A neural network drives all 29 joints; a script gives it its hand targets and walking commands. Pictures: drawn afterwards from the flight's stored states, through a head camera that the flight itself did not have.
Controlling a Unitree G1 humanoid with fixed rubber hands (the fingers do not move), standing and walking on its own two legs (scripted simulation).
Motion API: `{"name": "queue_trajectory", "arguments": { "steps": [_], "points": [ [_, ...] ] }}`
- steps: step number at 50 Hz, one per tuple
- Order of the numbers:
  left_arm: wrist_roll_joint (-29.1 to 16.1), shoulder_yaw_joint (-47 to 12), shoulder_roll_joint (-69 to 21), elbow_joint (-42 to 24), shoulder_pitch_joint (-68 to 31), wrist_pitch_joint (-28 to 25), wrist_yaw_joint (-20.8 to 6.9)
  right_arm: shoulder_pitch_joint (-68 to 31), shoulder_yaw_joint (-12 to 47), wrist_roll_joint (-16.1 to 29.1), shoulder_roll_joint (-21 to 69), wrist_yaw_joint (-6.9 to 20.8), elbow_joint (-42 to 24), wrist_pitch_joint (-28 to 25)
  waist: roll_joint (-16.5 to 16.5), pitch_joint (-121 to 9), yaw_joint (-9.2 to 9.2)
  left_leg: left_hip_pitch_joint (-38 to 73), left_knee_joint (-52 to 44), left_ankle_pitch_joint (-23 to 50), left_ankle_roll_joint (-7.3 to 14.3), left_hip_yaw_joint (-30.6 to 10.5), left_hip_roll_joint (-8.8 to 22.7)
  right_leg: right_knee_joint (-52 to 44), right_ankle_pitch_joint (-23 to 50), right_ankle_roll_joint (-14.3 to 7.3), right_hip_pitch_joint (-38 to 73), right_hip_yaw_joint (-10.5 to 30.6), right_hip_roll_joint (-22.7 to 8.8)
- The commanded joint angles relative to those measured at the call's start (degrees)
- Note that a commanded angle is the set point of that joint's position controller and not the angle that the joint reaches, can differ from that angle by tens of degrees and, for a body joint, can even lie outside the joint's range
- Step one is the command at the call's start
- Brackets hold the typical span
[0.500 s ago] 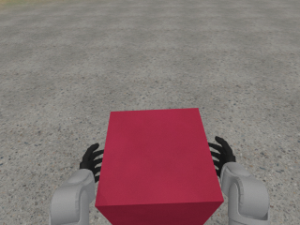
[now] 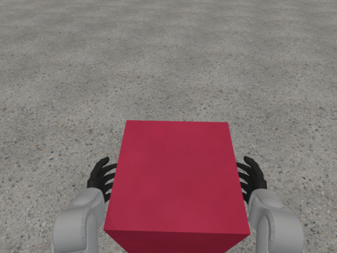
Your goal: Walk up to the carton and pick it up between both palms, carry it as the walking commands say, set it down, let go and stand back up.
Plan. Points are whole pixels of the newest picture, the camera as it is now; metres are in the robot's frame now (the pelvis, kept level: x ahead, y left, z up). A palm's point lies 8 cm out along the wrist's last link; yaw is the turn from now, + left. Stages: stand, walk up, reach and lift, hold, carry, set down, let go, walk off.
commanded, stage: carry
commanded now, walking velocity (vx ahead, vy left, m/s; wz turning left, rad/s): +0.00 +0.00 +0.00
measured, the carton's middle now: (175, 191) +0.30 +0.00 +0.01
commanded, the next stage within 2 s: none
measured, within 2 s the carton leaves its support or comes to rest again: neither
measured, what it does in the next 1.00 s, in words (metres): stands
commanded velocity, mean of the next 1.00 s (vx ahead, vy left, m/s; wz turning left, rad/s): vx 0.00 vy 0.00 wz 0.00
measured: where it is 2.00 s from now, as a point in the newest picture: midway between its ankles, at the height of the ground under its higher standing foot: outside the picture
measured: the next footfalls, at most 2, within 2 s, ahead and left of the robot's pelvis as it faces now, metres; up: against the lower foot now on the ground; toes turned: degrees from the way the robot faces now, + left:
none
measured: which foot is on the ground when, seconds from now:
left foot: down 0.00-1.00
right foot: down 0.00-1.00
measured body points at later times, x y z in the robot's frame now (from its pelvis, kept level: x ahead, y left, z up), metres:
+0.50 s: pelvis +0.00 +0.03 +0.00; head -0.02 +0.04 +0.45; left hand +0.26 +0.21 +0.08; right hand +0.28 -0.12 +0.09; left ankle +0.04 +0.11 -0.73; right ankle +0.00 -0.07 -0.73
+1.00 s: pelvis +0.00 +0.01 +0.01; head -0.02 +0.01 +0.46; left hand +0.26 +0.18 +0.09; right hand +0.28 -0.15 +0.09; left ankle +0.04 +0.11 -0.73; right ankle +0.00 -0.07 -0.73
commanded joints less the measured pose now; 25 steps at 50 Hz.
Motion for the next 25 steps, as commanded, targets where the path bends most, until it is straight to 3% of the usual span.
{"name": "queue_trajectory", "arguments": {
  "steps": [1,2,3,4,5,6,7,8,9,10,12,13,14,15,16,18,19,20,21,22,23,24,25],
  "points": [
    [-20.0,-41.8,-45.8,2.0,-25.3,2.0,-13.3,-20.8,41.0,20.5,45.1,11.6,4.1,2.1,-7.9,-8.6,-0.93,-0.4,-3.4,-0.8,-1.8,-8.9,8.2,-17.0,6.5,-3.1,16.2,16.2,-14.9],
    [-21.1,-42.4,-47.0,0.6,-27.5,2.0,-13.6,-22.2,41.3,20.9,46.8,11.7,4.3,2.2,-7.8,-4.0,-0.91,-0.3,-3.1,-1.4,-2.4,-6.1,6.9,-18.3,7.8,-5.2,10.0,16.1,-18.1],
    [-20.0,-41.4,-46.6,1.1,-27.1,2.5,-13.6,-24.5,41.7,21.8,46.8,11.8,2.9,2.7,-8.0,-3.1,-0.88,3.3,-1.7,-1.6,-1.9,-4.9,6.2,-20.2,-3.7,-5.5,3.3,14.1,-17.5],
    [-20.5,-41.9,-47.3,1.2,-28.0,2.8,-13.8,-29.1,42.4,23.3,47.6,11.8,0.9,2.3,-4.6,-2.9,-0.78,3.6,-0.1,0.6,-2.1,-4.1,5.3,-22.5,-10.7,-4.9,1.4,14.1,-16.0],
    [-19.3,-40.9,-47.3,1.8,-28.0,2.9,-13.6,-30.7,42.9,23.5,46.9,11.7,0.5,2.9,-6.6,-1.4,-0.96,6.2,1.5,0.2,-2.2,-3.7,4.7,-23.2,-13.5,-4.3,-2.3,13.3,-15.1],
    [-20.0,-41.5,-46.4,0.7,-30.3,3.5,-13.0,-28.5,41.7,24.1,47.1,11.8,3.0,3.8,-3.9,-3.0,-1.08,7.6,-1.3,0.2,-2.0,-5.1,5.9,-21.5,-12.1,-4.3,-1.8,12.3,-14.0],
    [-20.0,-41.7,-44.7,-1.1,-31.4,3.4,-12.8,-28.0,41.9,24.1,46.9,11.9,3.7,3.7,-5.0,-4.2,-0.98,7.2,-1.8,2.6,-2.4,-4.0,5.3,-19.5,-10.0,-3.8,-0.1,9.7,-12.9],
    [-20.6,-41.6,-44.8,-0.1,-30.6,3.9,-12.5,-26.0,40.9,23.6,45.4,11.4,4.9,4.1,-2.7,-4.7,-0.91,6.1,-3.3,2.6,-2.0,-5.3,6.5,-18.5,-5.2,-3.9,2.5,9.5,-11.8],
    [-20.3,-41.5,-44.8,-1.4,-32.3,3.7,-12.4,-26.9,40.8,23.8,46.6,11.6,5.7,4.2,-4.4,-4.7,-0.79,6.3,-3.4,3.1,-2.0,-5.4,6.7,-16.6,-3.2,-3.5,3.2,8.3,-11.3],
    [-20.8,-42.1,-45.3,-1.6,-33.5,4.0,-12.1,-29.2,40.4,24.1,46.2,11.4,3.1,4.1,-3.8,-7.4,-0.78,6.5,-5.4,3.3,-1.5,-6.6,7.7,-14.2,-1.9,-3.1,5.7,6.3,-9.6],
    [-20.2,-41.3,-45.7,1.7,-31.4,4.8,-12.0,-28.0,38.7,23.2,45.2,11.6,5.9,4.5,1.6,-7.8,-0.36,7.4,-6.3,-0.2,-1.1,-6.3,7.9,-11.9,-2.6,-2.8,5.1,6.1,-8.6],
    [-20.7,-42.0,-46.1,3.4,-32.0,4.6,-12.2,-28.2,37.5,22.3,44.7,11.3,6.3,4.2,1.9,-7.9,-0.49,7.6,-6.3,3.5,-0.7,-7.3,8.7,-11.3,-0.1,-2.9,4.7,6.5,-8.4],
    [-20.9,-41.6,-45.2,1.3,-32.7,4.5,-12.1,-25.0,37.6,22.0,45.0,11.3,8.5,4.3,1.9,-7.2,-0.36,6.3,-7.5,2.2,-0.6,-7.9,9.1,-10.0,-0.6,-2.4,4.8,5.5,-7.8],
    [-21.7,-42.2,-45.7,0.2,-35.5,4.0,-12.3,-26.3,36.8,21.8,44.9,11.3,8.1,3.5,3.9,-9.7,-0.18,7.1,-8.1,4.7,-0.5,-8.6,9.7,-8.0,0.8,-2.5,7.4,5.4,-6.8],
    [-22.8,-42.9,-46.0,-2.5,-38.5,3.4,-12.2,-29.1,37.8,23.2,47.8,11.3,7.1,3.1,3.3,-11.5,-0.25,8.0,-6.4,7.8,-0.5,-6.9,9.6,-8.5,3.1,-2.4,8.9,5.5,-7.6],
    [-23.0,-43.9,-46.8,-2.8,-37.8,3.2,-12.0,-30.3,37.7,23.3,46.7,11.1,3.3,2.4,3.9,-9.7,-0.32,8.4,-7.7,7.4,0.1,-8.2,9.7,-8.4,0.9,-1.8,6.5,5.1,-6.7],
    [-23.3,-43.8,-46.6,-2.9,-37.6,3.3,-12.0,-27.2,37.8,23.2,47.0,10.8,4.5,2.5,4.0,-11.2,-0.31,9.2,-8.1,7.2,0.0,-9.5,10.1,-8.0,0.2,-1.7,7.7,4.8,-6.0],
    [-23.4,-44.1,-47.3,-2.8,-37.0,3.1,-11.9,-29.2,38.5,23.6,47.3,10.9,2.4,2.1,3.7,-11.9,-0.32,12.1,-7.4,9.4,0.2,-8.5,10.4,-8.2,0.9,-1.8,6.2,5.4,-6.3],
    [-23.0,-43.9,-46.7,-1.7,-35.3,3.1,-11.9,-26.2,37.9,22.5,47.1,10.8,4.8,2.5,3.2,-12.2,-0.39,13.1,-6.2,10.3,0.5,-7.2,9.7,-9.1,1.0,-2.3,5.0,5.9,-6.8],
    [-22.9,-44.1,-46.2,-1.9,-35.8,3.1,-12.0,-25.4,37.2,21.7,46.1,10.5,4.2,2.4,2.1,-14.2,-0.49,14.1,-5.5,15.0,0.8,-7.8,9.9,-8.6,2.4,-1.8,6.8,4.9,-6.5],
    [-22.8,-44.0,-46.8,-1.2,-34.6,3.1,-12.1,-27.9,37.7,21.8,44.8,10.5,0.8,2.1,2.7,-12.7,-0.55,12.2,-7.7,12.5,0.2,-9.1,10.4,-7.9,0.3,-1.3,6.7,4.0,-5.6],
    [-21.3,-42.3,-44.9,-0.1,-31.7,3.1,-11.8,-26.5,38.1,22.1,45.1,10.6,2.8,2.4,4.0,-13.2,-0.35,12.0,-8.7,9.2,0.3,-9.0,10.5,-7.4,-0.7,-1.4,6.9,4.7,-5.3],
    [-21.0,-42.1,-44.8,-0.1,-32.4,2.8,-11.9,-28.5,38.6,22.3,45.5,10.7,1.9,2.1,-1.5,-12.8,-0.46,13.5,-7.2,13.0,0.6,-7.9,10.7,-8.9,1.3,-0.9,6.7,5.1,-6.2]
  ]
}}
